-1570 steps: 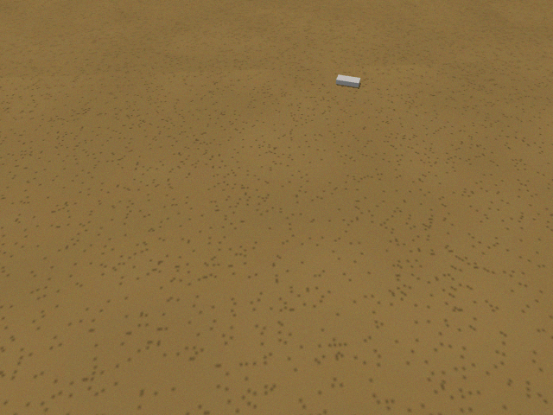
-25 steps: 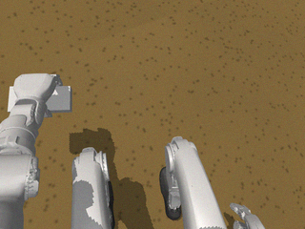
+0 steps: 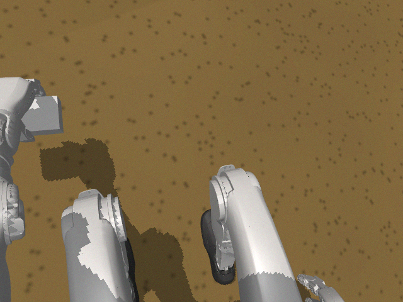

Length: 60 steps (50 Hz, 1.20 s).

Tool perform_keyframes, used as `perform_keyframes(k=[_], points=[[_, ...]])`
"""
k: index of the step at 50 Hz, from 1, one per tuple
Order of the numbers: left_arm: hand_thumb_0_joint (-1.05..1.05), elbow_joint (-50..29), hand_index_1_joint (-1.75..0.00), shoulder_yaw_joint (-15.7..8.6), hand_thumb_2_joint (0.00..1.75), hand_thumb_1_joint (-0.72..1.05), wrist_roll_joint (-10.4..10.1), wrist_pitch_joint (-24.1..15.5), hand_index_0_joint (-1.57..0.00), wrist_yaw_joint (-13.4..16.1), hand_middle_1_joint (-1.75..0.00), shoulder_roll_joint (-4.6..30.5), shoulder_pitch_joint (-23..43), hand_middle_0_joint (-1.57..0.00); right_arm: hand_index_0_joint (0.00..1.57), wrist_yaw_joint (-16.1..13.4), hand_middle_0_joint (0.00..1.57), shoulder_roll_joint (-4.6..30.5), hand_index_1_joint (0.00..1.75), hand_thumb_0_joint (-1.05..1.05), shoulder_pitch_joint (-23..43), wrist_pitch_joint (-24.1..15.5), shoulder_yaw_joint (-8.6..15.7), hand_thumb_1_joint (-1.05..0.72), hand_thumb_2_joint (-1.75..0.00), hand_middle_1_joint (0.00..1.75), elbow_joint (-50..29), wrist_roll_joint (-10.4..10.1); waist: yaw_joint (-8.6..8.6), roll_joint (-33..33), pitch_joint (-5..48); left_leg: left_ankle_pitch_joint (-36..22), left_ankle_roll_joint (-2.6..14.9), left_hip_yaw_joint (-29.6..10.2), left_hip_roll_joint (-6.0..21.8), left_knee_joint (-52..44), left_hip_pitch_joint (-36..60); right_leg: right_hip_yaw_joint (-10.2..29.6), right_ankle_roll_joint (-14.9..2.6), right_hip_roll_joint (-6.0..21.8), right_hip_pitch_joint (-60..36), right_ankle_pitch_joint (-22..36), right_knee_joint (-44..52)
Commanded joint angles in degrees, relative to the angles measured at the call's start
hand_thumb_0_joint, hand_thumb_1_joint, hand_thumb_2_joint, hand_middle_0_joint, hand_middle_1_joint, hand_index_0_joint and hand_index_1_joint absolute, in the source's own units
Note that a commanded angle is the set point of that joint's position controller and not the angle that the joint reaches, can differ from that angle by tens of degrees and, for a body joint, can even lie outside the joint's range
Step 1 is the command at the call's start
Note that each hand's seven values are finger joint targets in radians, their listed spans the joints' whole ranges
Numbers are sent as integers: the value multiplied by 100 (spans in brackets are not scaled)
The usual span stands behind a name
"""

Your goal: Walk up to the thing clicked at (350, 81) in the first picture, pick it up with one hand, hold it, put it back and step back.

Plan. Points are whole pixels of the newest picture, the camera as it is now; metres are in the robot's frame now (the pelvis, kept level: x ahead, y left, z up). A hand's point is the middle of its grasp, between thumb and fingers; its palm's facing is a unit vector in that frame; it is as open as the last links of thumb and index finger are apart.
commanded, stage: crouch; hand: left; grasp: from above
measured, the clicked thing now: (17, 117) +0.49 +0.30 -0.20
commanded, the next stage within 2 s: lower in 0.34 s
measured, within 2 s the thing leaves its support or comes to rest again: rests again in 1.80 s
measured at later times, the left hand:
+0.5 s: hand (26, 117) +0.49 +0.29 -0.21, palm faces -0.47 -0.05 -0.88, open 9.8 cm
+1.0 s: hand (37, 123) +0.49 +0.29 -0.26, palm faces -0.47 -0.06 -0.88, open 9.8 cm
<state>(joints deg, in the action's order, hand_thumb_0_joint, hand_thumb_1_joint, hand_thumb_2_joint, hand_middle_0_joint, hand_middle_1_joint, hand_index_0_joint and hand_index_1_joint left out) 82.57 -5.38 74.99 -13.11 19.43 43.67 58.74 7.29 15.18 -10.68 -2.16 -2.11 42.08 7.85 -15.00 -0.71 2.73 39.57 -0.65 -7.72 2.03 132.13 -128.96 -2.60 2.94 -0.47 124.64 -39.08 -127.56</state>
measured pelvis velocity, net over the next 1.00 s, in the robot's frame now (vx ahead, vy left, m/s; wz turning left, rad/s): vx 0.00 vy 0.00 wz -0.07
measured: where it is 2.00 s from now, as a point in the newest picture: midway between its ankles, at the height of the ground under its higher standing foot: (174, 272)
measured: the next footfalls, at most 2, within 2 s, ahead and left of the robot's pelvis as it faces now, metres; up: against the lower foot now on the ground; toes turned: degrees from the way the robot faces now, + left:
none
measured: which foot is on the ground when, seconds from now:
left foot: down 0.00-1.00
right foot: down 0.00-1.00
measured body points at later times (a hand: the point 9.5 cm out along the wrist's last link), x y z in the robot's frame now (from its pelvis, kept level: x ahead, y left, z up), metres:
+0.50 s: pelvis +0.00 +0.00 -0.04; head +0.26 +0.07 +0.32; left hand +0.51 +0.29 -0.16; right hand +0.03 -0.27 -0.13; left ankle +0.07 +0.13 -0.33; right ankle +0.10 -0.13 -0.33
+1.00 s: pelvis +0.00 +0.00 -0.05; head +0.28 +0.09 +0.29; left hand +0.51 +0.29 -0.21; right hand +0.03 -0.27 -0.13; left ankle +0.07 +0.13 -0.33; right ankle +0.10 -0.13 -0.33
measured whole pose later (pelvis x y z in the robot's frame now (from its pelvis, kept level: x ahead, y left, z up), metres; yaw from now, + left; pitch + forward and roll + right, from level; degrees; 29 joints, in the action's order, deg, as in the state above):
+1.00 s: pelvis +0.00 +0.00 -0.05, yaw -4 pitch +32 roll -11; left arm 91.5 -6.6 77.5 -15.3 25.4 54.3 62.3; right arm 8.5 16.4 -7.7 -4.1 -10.8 39.7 11.4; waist -19.5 -4.9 -4.5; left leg 41.1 -1.3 -12.5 1.5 143.8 -135.9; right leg -5.5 3.6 -2.0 130.3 -39.2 -136.4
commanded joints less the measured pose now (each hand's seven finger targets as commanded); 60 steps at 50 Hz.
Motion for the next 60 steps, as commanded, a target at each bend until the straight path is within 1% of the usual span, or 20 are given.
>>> perform_keyframes(k=[1,2,5,6,9,11,12,15,18,22,26,29,34,35,41,44,47,49,56,60], points=[[0,-906,-63,-203,67,76,-41,-43,-109,322,-67,1740,2280,-105,20,-46,20,1449,30,0,-1213,-5,358,-91,-90,30,-26,4,-48,2018,4082,-1103,148,494,-134,-1315,3115,-573,-493,-173,-1735,1229,1116],[0,-718,-63,-185,68,75,-33,-13,-108,328,-67,1690,2107,-104,20,-45,20,1441,30,0,-1209,-15,323,-91,-90,30,-25,26,-55,2024,3973,-1115,143,492,-128,-1260,3103,-584,-490,-168,-1715,1255,1078],[0,-978,-61,-204,66,75,-77,-50,-108,343,-65,1855,2470,-104,20,-52,20,1469,30,0,-1129,-13,281,-90,-90,30,-56,28,-81,2194,4081,-1034,146,480,-117,-1181,3021,-616,-504,-191,-1609,1208,957],[0,-652,-60,-182,66,74,-47,-9,-108,338,-64,1776,2198,-104,20,-57,20,1489,30,0,-1194,-19,253,-91,-90,30,-23,43,-133,2023,3954,-1041,153,463,-130,-1144,3010,-630,-481,-178,-1588,1227,971],[0,-570,-59,-164,64,73,-35,-20,-107,315,-63,1850,2208,-104,20,-46,20,1498,30,0,-1170,-28,190,-91,-90,30,-38,51,-157,2072,3817,-1005,145,436,-125,-1066,2911,-655,-492,-184,-1455,1188,870],[0,-910,-58,-250,64,71,-58,-53,-106,328,-61,2106,2449,-103,20,-53,20,1528,30,0,-1176,-14,167,-91,-90,30,-39,44,-84,2117,4107,-1121,176,505,-125,-923,2841,-627,-471,-217,-1675,1335,871],[0,-555,-60,-231,65,75,-48,-21,-109,309,-63,2044,2090,-106,20,-33,20,1510,30,0,-1196,-16,140,-91,-90,30,-57,57,-135,2059,3885,-1129,164,499,-136,-930,2743,-645,-465,-205,-1694,1311,835],[0,-721,-61,-188,66,76,-93,-52,-110,253,-64,2032,2321,-107,20,-24,20,1541,30,0,-1192,-18,124,-91,-90,30,-48,54,-209,2030,3820,-1110,180,470,-114,-825,2703,-673,-458,-223,-1579,1326,802],[0,-884,-60,-276,65,77,-121,-84,-110,247,-63,2206,2232,-107,20,3,20,1554,30,0,-1196,2,90,-91,-90,30,-73,66,-133,2108,3954,-1226,178,486,-105,-740,2629,-676,-442,-240,-1781,1444,746],[0,-1002,-61,-299,66,80,-149,-136,-112,204,-64,2254,2249,-109,20,23,20,1563,30,0,-1188,47,35,-91,-90,30,-64,92,-153,2127,4067,-1398,176,466,-93,-633,2587,-683,-415,-258,-1890,1620,662],[0,-514,-59,-138,66,75,-114,-159,-110,194,-62,2099,2070,-107,20,43,20,1578,30,0,-1133,69,-20,-91,-90,30,-66,96,-272,1883,3588,-1232,196,414,-92,-544,2330,-740,-419,-296,-1674,1494,635],[0,-564,-59,-224,65,73,-88,-266,-108,269,-62,2296,2178,-105,20,34,20,1640,30,0,-1087,68,-78,-90,-90,30,-86,151,-245,1957,3571,-1141,180,382,-96,-515,2307,-793,-433,-290,-1616,1371,592],[0,-426,-63,-204,68,78,7,-378,-110,444,-66,2294,2254,-107,20,38,20,1679,30,0,-1044,38,-171,-90,-90,30,-122,232,-381,2206,3608,-1311,146,303,-77,-439,2571,-883,-428,-305,-1524,1516,447],[0,-473,-62,-227,66,77,40,-401,-110,498,-66,2406,2290,-107,20,35,20,1696,30,0,-1010,42,-189,-90,-90,30,-129,219,-306,2315,3694,-1352,128,289,-82,-470,2633,-875,-452,-315,-1491,1535,404],[0,-75,-64,-242,69,79,166,-325,-111,765,-68,2472,2191,-108,20,53,20,1736,30,0,-976,-47,-279,-91,-90,30,-104,299,-419,2377,3367,-1292,145,286,-61,-335,2513,-915,-443,-332,-1360,1550,329],[0,-130,-62,-303,68,80,186,-273,-112,870,-66,2549,2193,-109,20,61,20,1774,30,0,-975,-104,-324,-90,-90,30,-133,349,-469,2546,3463,-1419,121,256,-48,-345,2609,-959,-440,-335,-1430,1665,268],[0,72,-59,-192,64,74,166,-216,-107,884,-63,2469,2201,-103,20,81,20,1784,30,0,-974,-165,-366,-90,-89,30,-140,355,-583,2414,3275,-1330,142,240,-29,-260,2464,-947,-428,-347,-1426,1635,279],[0,46,-57,-259,63,71,129,-188,-105,934,-61,2625,2188,-102,20,61,20,1824,30,0,-957,-195,-397,-89,-89,30,-146,365,-543,2400,3426,-1398,149,218,-16,-219,2501,-966,-408,-365,-1556,1707,296],[0,193,-56,-225,60,73,78,-170,-106,981,-60,2724,2207,-102,20,68,20,1943,30,0,-885,-292,-540,-89,-89,30,-262,422,-702,2518,3217,-1476,100,135,5,-187,2547,-1064,-442,-374,-1520,1736,221],[0,268,-57,-312,62,74,93,-177,-107,1037,-60,2926,2094,-104,20,78,20,1990,30,0,-845,-328,-616,-90,-89,30,-312,451,-701,2446,3197,-1580,123,138,24,-87,2451,-1055,-419,-398,-1731,1875,222]])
